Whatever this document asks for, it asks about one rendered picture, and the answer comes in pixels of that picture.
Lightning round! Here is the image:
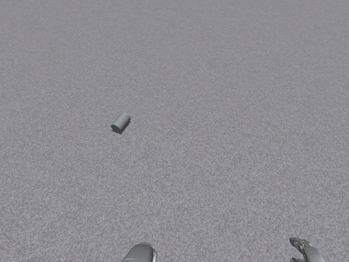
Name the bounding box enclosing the can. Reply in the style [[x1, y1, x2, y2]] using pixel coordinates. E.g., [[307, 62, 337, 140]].
[[111, 112, 131, 133]]

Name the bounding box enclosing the right robot hand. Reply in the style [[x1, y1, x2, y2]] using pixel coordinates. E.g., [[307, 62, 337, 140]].
[[290, 237, 326, 262]]

